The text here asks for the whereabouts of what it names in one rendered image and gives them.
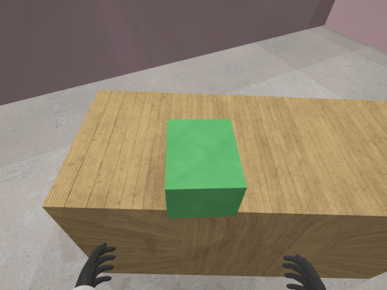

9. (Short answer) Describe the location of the left robot hand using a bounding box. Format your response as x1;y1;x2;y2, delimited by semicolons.
75;243;115;288

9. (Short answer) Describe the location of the right robot hand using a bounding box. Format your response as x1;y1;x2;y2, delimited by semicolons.
282;254;326;290

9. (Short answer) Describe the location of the pedestal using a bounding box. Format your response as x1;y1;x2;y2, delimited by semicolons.
42;90;387;279

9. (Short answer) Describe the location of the carton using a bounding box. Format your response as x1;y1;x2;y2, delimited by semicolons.
165;119;247;218

